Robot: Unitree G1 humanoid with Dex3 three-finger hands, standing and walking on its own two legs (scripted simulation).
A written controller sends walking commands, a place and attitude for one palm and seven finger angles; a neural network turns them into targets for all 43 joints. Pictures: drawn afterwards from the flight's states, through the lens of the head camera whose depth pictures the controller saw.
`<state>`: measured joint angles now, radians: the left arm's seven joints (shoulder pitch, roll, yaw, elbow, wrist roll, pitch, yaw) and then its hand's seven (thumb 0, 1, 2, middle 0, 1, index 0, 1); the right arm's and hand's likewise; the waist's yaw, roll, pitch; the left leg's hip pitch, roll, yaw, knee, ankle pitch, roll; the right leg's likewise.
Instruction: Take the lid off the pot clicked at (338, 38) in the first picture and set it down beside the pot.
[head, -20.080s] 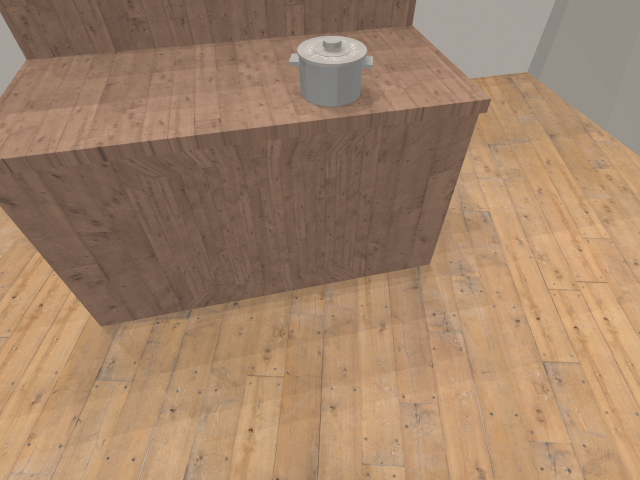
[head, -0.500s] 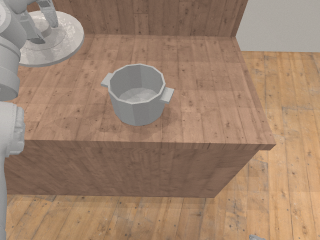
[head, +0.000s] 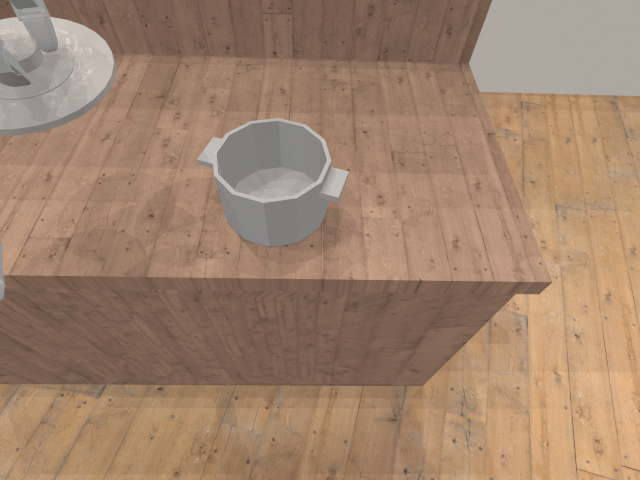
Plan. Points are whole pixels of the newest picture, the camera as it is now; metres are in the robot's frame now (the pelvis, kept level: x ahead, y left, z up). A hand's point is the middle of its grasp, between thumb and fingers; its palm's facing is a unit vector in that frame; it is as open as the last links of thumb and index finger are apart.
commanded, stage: move the lid sideways beside the pot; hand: left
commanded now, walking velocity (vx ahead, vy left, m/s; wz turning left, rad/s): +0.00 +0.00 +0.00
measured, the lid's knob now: (14, 53) +0.51 +0.30 +0.24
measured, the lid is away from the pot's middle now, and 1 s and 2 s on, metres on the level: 0.25 0.24 0.23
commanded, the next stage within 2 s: lower the lid onto the table in 0.02 s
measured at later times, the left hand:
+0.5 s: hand (16, 58) +0.49 +0.29 +0.24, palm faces -0.29 -0.11 -0.95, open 7.5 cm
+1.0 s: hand (49, 89) +0.50 +0.28 +0.20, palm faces -0.36 -0.12 -0.93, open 7.5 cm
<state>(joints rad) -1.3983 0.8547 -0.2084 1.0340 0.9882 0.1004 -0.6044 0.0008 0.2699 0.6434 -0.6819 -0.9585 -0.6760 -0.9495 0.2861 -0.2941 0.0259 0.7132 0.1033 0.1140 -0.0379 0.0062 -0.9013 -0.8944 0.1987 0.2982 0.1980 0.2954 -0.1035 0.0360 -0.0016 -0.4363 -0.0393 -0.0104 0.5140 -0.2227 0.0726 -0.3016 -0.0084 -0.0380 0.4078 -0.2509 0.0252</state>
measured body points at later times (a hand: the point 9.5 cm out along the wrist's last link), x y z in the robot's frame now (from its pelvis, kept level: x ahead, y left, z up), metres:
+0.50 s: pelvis +0.00 +0.00 +0.00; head +0.07 +0.01 +0.44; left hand +0.50 +0.29 +0.29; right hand +0.05 -0.27 -0.13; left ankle +0.01 +0.07 -0.74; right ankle -0.04 -0.14 -0.74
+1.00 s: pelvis +0.01 +0.00 +0.00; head +0.08 +0.01 +0.44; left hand +0.51 +0.28 +0.25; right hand +0.03 -0.28 -0.12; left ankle +0.01 +0.07 -0.74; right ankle -0.04 -0.14 -0.74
